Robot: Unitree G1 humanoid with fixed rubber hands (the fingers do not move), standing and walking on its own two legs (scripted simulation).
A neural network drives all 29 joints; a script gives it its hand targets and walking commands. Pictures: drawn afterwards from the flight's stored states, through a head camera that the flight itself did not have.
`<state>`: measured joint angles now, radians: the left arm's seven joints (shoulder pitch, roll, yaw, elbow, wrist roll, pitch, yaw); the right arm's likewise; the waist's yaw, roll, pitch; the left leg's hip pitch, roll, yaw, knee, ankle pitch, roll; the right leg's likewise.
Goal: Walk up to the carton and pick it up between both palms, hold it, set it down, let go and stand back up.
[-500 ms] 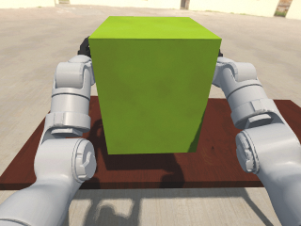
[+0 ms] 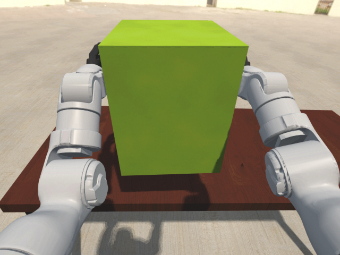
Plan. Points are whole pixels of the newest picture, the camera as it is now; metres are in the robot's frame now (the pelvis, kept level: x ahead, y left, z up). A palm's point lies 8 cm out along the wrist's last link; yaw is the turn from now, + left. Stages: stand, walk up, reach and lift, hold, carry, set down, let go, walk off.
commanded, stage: hold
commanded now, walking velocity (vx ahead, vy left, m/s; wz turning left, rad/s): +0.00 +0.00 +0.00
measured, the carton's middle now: (169, 93) +0.39 +0.00 +0.26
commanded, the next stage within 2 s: set down in 0.74 s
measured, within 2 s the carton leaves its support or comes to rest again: neither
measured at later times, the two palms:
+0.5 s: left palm (96, 74) +0.38 +0.16 +0.31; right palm (241, 78) +0.38 -0.16 +0.31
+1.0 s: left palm (97, 70) +0.39 +0.16 +0.32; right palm (240, 78) +0.38 -0.16 +0.31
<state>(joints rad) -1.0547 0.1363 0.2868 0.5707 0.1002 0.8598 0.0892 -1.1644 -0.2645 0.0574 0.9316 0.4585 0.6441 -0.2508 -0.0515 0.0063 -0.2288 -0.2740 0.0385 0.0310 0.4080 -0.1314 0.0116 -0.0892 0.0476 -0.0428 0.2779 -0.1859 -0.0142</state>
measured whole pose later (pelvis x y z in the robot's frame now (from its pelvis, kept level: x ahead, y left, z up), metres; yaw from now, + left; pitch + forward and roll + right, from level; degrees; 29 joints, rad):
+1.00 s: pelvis +0.00 +0.00 +0.00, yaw +1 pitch -2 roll -2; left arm -1.06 0.14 0.35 0.55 0.14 0.78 0.04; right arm -1.13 -0.21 -0.01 0.87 0.39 0.57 -0.26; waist -0.08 -0.01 -0.16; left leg -0.21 0.03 0.02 0.38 -0.12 0.01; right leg -0.04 0.04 -0.05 0.27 -0.20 -0.02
